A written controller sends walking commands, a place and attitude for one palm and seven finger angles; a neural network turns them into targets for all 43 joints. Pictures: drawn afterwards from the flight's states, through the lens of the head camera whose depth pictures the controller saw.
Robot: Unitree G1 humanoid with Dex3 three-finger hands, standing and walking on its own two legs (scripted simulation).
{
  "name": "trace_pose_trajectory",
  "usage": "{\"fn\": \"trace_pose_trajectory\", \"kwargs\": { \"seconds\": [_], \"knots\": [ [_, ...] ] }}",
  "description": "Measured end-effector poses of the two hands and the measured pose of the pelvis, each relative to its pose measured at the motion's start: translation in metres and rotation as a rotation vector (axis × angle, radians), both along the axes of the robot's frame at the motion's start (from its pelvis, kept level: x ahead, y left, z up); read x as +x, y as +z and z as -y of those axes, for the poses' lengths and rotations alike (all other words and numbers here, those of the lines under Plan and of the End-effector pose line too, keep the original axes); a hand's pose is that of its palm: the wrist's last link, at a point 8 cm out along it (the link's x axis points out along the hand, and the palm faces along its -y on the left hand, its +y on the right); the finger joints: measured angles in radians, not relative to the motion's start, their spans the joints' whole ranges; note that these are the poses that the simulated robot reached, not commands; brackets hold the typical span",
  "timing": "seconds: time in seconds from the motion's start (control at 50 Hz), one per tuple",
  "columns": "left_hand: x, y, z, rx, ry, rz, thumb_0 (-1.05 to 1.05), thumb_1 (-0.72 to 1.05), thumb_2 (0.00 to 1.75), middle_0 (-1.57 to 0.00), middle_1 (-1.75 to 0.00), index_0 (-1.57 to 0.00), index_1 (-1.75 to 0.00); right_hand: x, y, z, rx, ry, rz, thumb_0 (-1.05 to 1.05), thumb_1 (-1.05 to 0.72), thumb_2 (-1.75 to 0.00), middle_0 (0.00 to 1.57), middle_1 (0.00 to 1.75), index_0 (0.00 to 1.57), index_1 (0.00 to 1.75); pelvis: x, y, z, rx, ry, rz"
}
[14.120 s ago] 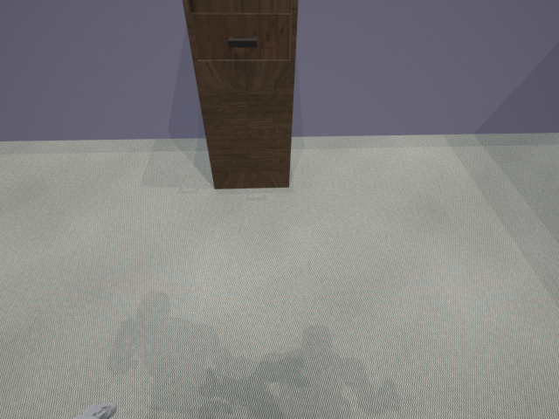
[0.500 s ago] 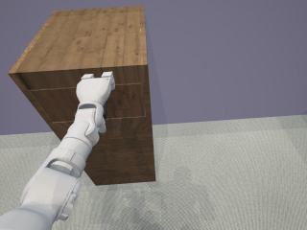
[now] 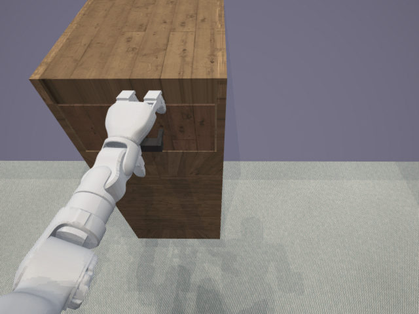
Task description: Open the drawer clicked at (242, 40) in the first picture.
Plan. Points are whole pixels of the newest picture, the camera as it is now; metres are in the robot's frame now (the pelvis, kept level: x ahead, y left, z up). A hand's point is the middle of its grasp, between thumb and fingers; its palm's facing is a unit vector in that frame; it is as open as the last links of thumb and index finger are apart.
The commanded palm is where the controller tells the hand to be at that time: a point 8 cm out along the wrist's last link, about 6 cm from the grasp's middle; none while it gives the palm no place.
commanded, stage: move the hooked fingers above the handle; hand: left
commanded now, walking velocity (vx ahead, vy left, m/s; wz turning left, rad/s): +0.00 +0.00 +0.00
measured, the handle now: (141, 138) +0.50 +0.17 +0.02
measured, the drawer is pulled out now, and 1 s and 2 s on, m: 0.00 0.00 0.00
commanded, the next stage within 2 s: none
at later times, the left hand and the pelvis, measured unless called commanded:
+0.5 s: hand (137, 144) +0.43 +0.16 +0.08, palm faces +0.07 -0.09 -0.99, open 13.8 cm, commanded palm +0.42 +0.18 +0.13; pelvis -0.01 +0.01 +0.00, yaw +0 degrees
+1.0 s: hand (131, 159) +0.42 +0.18 +0.04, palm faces -0.12 -0.04 -0.99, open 13.8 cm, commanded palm +0.42 +0.18 +0.13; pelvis -0.02 +0.00 +0.00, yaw -2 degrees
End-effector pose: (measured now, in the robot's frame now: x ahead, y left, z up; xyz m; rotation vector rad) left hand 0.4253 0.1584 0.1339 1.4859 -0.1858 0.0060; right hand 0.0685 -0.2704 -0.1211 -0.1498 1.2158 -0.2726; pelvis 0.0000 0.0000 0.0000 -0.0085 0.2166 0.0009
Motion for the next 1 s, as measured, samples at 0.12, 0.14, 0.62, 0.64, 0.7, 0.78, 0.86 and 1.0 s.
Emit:
{"fn": "trace_pose_trajectory", "kwargs": {
  "seconds": [0.12, 0.14, 0.62, 0.64, 0.7, 0.78, 0.86, 1.0],
  "knots": [
    [0.004, 0.009, 0.009, 0.024, 0.105, -0.024, 0.00, -0.49, 0.30, -0.40, -1.28, -0.36, -1.28, 0.011, -0.004, -0.028, 0.091, -0.001, 0.031, 0.00, -0.91, -0.90, 0.20, 0.30, 0.20, 0.30, 0.003, 0.003, -0.004, 0.007, -0.039, 0.011],
    [0.005, 0.007, 0.007, 0.037, 0.131, -0.053, 0.00, -0.49, 0.30, -0.39, -1.28, -0.36, -1.28, 0.013, -0.003, -0.031, 0.100, -0.005, 0.039, 0.00, -0.91, -0.90, 0.20, 0.30, 0.20, 0.30, 0.003, 0.004, -0.003, 0.009, -0.043, 0.017],
    [0.004, 0.004, -0.002, 0.023, 0.090, 0.011, 0.00, -0.49, 0.30, -0.38, -1.27, -0.35, -1.25, -0.006, -0.002, -0.016, 0.026, 0.005, -0.002, 0.00, -0.91, -0.90, 0.19, 0.30, 0.20, 0.30, -0.008, -0.001, -0.007, 0.000, -0.017, -0.002],
    [0.004, 0.006, 0.000, 0.028, 0.106, 0.004, 0.00, -0.49, 0.30, -0.39, -1.28, -0.36, -1.27, -0.009, -0.003, -0.019, 0.035, 0.002, -0.007, 0.00, -0.91, -0.90, 0.19, 0.30, 0.20, 0.30, -0.008, 0.000, -0.007, 0.001, -0.020, -0.001],
    [0.007, 0.012, 0.004, 0.043, 0.143, -0.039, 0.00, -0.49, 0.30, -0.38, -1.27, -0.37, -1.31, -0.014, -0.002, -0.024, 0.054, -0.022, -0.011, 0.00, -0.91, -0.90, 0.20, 0.30, 0.20, 0.30, -0.008, 0.002, -0.005, 0.002, -0.030, 0.012],
    [0.006, 0.015, 0.005, 0.046, 0.163, -0.104, 0.00, -0.49, 0.30, -0.36, -1.24, -0.34, -1.30, -0.020, 0.005, -0.026, 0.053, -0.046, 0.011, 0.00, -0.90, -0.90, 0.20, 0.30, 0.20, 0.30, -0.011, 0.005, -0.001, 0.004, -0.035, 0.034],
    [0.001, 0.000, -0.005, 0.054, 0.158, -0.212, 0.00, -0.49, 0.30, -0.33, -1.22, -0.31, -1.26, -0.026, 0.011, -0.019, 0.026, -0.062, 0.038, 0.00, -0.90, -0.90, 0.20, 0.30, 0.20, 0.30, -0.014, 0.006, 0.003, 0.005, -0.042, 0.046],
    [-0.022, -0.034, -0.022, 0.043, 0.028, -0.241, 0.00, -0.49, 0.30, -0.31, -1.21, -0.31, -1.22, -0.037, 0.012, 0.001, -0.044, -0.045, 0.013, 0.00, -0.90, -0.90, 0.20, 0.30, 0.20, 0.30, -0.019, 0.003, 0.004, 0.000, -0.030, 0.030]
  ]
}}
